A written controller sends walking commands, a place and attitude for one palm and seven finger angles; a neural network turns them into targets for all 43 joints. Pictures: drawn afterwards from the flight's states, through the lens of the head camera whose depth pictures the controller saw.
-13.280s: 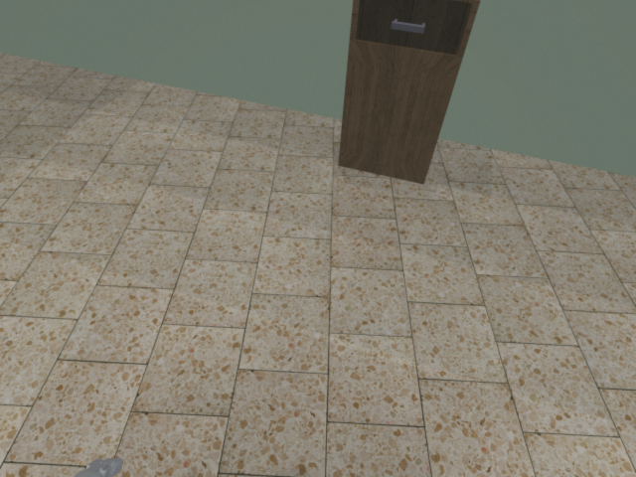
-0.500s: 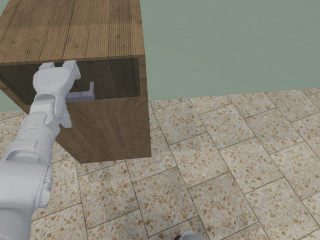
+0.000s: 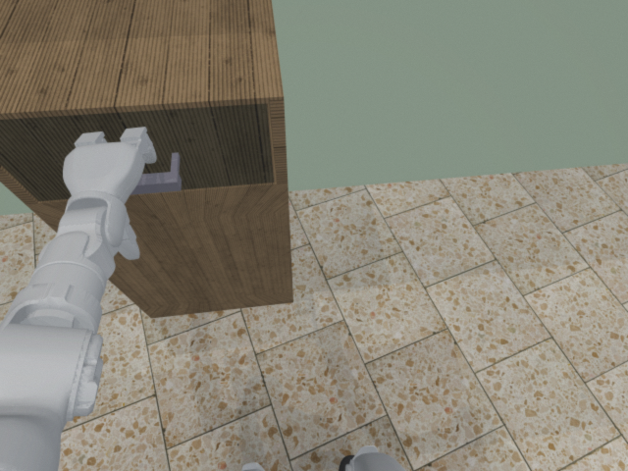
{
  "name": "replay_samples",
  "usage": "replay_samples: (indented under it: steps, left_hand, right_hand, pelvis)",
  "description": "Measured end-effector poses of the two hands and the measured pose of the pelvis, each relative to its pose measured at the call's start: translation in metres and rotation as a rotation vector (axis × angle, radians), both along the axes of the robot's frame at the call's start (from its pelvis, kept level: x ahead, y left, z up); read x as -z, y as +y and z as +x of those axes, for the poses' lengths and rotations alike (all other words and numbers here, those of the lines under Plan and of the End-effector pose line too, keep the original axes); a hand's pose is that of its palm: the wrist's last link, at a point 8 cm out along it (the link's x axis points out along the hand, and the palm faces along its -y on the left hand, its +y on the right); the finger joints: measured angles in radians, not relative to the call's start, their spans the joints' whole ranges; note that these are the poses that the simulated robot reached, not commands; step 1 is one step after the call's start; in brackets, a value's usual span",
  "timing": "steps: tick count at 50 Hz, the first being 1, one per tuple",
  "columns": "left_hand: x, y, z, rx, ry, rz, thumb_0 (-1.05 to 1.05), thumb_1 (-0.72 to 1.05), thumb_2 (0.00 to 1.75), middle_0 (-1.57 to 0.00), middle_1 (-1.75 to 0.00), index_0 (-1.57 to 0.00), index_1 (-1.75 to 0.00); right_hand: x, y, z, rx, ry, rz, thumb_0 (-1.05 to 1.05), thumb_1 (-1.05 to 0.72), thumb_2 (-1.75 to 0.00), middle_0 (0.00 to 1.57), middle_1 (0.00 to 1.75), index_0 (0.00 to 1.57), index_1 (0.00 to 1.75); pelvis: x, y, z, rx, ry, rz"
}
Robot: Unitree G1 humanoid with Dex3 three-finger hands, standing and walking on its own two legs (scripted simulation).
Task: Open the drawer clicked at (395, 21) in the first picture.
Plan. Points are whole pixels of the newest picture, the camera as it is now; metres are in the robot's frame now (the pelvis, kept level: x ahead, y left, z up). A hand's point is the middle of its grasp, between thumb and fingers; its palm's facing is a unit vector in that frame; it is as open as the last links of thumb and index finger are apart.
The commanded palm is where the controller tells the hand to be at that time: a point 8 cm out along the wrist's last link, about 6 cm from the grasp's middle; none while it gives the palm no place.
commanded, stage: lower the fingers behind the handle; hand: left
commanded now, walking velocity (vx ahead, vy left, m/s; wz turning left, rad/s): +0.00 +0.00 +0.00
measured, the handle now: (139, 173) +0.55 +0.24 -0.01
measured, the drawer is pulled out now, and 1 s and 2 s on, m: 0.00 0.00 0.00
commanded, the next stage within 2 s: lift the fingers back up to retry in 1.20 s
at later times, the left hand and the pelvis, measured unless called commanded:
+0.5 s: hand (123, 199) +0.49 +0.25 +0.00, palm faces -0.06 -0.02 -1.00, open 13.8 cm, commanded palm +0.47 +0.24 +0.04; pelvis -0.01 +0.01 -0.02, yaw +0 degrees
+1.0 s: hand (125, 203) +0.49 +0.25 +0.00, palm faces -0.05 +0.03 -1.00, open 13.8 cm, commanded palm +0.47 +0.23 +0.02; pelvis -0.04 +0.00 -0.04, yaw +0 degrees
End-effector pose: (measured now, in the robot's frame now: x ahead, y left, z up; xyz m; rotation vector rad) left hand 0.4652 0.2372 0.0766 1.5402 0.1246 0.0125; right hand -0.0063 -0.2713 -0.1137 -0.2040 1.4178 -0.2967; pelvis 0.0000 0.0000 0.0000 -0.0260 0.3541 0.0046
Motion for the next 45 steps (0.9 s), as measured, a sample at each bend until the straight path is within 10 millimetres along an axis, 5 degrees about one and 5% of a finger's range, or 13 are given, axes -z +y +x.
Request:
replay_samples:
  steps: [13, 45]
  left_hand:
    - [0.016, 0.011, -0.001, 0.006, -0.002, -0.001, 0.00, -0.49, 0.30, -0.32, -1.21, -0.32, -1.20]
    - [0.023, 0.006, 0.002, -0.007, -0.034, 0.063, 0.00, -0.49, 0.30, -0.27, -1.36, -0.32, -1.20]
  right_hand:
    - [0.005, 0.005, -0.002, -0.023, 0.009, -0.015, 0.00, -0.91, -0.90, 0.20, 0.30, 0.20, 0.30]
    - [0.028, 0.007, -0.042, -0.017, 0.029, -0.022, 0.00, -0.91, -0.90, 0.20, 0.30, 0.20, 0.30]
  pelvis:
    - [0.009, 0.006, -0.006, -0.013, 0.028, -0.010]
    - [0.036, 0.006, -0.036, -0.014, 0.078, -0.015]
